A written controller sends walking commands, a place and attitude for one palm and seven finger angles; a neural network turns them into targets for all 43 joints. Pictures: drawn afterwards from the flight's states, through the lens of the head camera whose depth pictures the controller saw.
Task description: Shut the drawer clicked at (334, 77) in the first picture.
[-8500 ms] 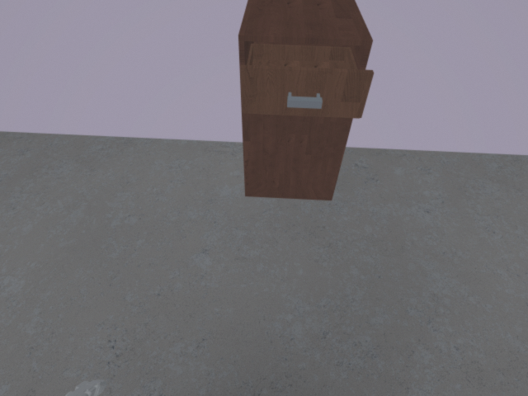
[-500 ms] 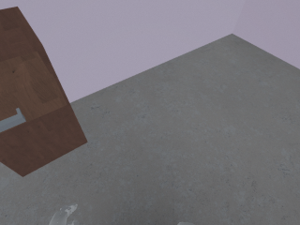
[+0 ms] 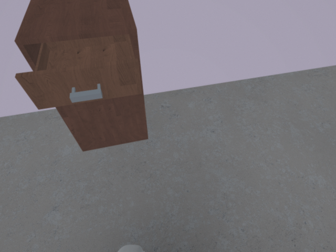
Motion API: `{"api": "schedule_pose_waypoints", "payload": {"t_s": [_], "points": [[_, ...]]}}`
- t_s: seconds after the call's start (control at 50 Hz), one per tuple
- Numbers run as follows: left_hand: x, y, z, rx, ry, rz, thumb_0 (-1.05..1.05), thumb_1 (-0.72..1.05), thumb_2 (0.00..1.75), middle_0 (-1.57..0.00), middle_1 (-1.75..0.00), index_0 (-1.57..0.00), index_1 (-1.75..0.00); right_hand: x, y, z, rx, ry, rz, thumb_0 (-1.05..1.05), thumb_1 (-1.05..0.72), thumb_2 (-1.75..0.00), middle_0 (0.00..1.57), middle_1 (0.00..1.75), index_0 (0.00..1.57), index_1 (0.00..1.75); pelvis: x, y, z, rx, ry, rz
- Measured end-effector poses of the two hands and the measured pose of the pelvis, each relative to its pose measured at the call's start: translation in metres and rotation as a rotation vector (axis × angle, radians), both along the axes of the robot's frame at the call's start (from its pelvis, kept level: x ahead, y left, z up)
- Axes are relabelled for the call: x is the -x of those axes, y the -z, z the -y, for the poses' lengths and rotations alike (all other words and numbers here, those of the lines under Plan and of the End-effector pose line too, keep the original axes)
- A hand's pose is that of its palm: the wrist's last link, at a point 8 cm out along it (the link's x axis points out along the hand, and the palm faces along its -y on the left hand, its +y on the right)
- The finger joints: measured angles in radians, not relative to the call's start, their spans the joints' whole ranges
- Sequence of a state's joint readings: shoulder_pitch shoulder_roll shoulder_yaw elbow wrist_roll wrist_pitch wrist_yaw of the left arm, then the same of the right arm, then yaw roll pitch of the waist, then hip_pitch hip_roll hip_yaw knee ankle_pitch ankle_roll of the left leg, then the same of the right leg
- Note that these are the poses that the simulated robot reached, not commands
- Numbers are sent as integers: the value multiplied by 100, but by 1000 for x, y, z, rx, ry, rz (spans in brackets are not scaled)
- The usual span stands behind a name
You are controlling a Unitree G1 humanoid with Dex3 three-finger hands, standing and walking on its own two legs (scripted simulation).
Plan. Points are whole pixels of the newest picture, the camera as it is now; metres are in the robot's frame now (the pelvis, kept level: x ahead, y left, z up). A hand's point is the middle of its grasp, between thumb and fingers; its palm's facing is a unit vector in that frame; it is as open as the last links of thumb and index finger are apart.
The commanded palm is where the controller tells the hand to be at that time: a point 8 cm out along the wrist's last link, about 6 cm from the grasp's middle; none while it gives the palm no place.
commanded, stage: turn to face it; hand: left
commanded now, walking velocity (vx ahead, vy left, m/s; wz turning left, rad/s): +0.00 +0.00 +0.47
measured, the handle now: (86, 91) +0.62 +0.35 -0.05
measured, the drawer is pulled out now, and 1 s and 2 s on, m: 0.19 0.19 0.19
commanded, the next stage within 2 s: take the last steps up to it in 0.48 s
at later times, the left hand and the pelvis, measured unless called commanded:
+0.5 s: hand out of the picture +0.06 +0.25 -0.15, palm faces +0.21 -0.95 -0.24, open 7.4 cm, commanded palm none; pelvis -0.01 +0.03 +0.01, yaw +10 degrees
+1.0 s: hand out of the picture -0.10 +0.16 -0.16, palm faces +0.38 -0.91 -0.17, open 7.3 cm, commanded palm none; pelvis +0.01 +0.02 +0.01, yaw +16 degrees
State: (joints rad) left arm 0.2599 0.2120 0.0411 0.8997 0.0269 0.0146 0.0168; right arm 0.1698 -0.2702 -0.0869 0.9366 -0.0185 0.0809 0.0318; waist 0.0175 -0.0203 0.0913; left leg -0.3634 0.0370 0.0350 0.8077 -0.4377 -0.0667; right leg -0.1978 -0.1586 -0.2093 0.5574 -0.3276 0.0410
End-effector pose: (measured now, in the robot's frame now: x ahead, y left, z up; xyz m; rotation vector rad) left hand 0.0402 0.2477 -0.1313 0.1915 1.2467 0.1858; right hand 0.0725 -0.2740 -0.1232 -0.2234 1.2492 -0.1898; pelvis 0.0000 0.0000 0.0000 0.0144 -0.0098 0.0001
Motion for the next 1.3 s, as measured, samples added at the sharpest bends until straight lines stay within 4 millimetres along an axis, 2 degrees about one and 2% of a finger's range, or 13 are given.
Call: {"api": "schedule_pose_waypoints", "payload": {"t_s": [0.1,0.16,0.22,0.32,0.42,0.54,0.62,0.72,0.88,0.98,1.1,1.18,1.3], "points": [[40,25,-40,11,-103,-90,0,90,89,-20,-30,-20,-30,-56,-8,-40,35,-122,119,1,-91,-90,20,30,19,30,-1,12,-26,15,-49,-6],[48,21,-55,7,-132,-115,0,91,90,-20,-30,-20,-30,-69,-21,-61,37,-160,161,1,-91,-90,20,30,19,30,-1,4,-34,36,-65,-1],[43,12,-63,12,-150,-78,0,91,90,-20,-30,-20,-30,-70,-27,-77,29,-184,162,1,-91,-90,20,30,20,30,0,-4,-41,51,-92,6],[27,0,-68,12,-164,10,0,91,90,-20,-30,-20,-30,-59,-24,-95,-7,-204,129,1,-91,-90,20,30,20,30,2,-10,-47,54,-130,15],[12,-7,-61,3,-167,65,0,91,90,-20,-30,-20,-30,-33,-11,-97,-43,-190,70,1,-91,-90,20,30,20,30,5,-10,-43,39,-160,21],[0,-16,-40,-15,-159,109,0,91,90,-20,-30,-20,-30,5,9,-79,-73,-156,-24,1,-91,-90,20,30,20,30,9,-7,-28,17,-192,17],[3,-18,-20,-42,-169,144,0,91,90,-20,-30,-20,-30,24,26,-58,-96,-145,-81,1,-91,-90,20,30,20,30,11,1,-11,-4,-210,13],[35,-24,6,-27,-210,117,0,90,90,-20,-30,-20,-30,32,25,-41,-102,-163,-123,1,-91,-90,20,30,20,30,11,-7,1,-6,-245,30],[109,-14,33,32,-322,-44,0,91,90,-20,-30,-20,-30,18,12,-33,-76,-194,-126,1,-91,-90,20,30,19,30,1,-15,1,-4,-273,24],[151,-5,46,103,-386,-168,0,91,90,-20,-30,-20,-30,-10,5,-53,-55,-238,-110,1,-91,-90,20,30,19,30,-7,-14,-14,14,-277,8],[181,13,40,194,-436,-307,0,91,90,-20,-30,-20,-30,-58,5,-106,-43,-294,8,1,-91,-90,20,30,19,30,-21,-1,-48,45,-267,3],[161,16,18,210,-377,-348,0,91,90,-20,-30,-20,-30,-67,-3,-125,-37,-237,70,0,-94,-90,20,30,20,30,-37,-3,-63,30,-234,16],[70,13,-31,152,-319,-189,0,91,90,-19,-30,-20,-30,-45,-7,-129,-32,-183,-38,0,-94,-90,20,30,20,30,-68,-13,-72,26,-227,19]]}}
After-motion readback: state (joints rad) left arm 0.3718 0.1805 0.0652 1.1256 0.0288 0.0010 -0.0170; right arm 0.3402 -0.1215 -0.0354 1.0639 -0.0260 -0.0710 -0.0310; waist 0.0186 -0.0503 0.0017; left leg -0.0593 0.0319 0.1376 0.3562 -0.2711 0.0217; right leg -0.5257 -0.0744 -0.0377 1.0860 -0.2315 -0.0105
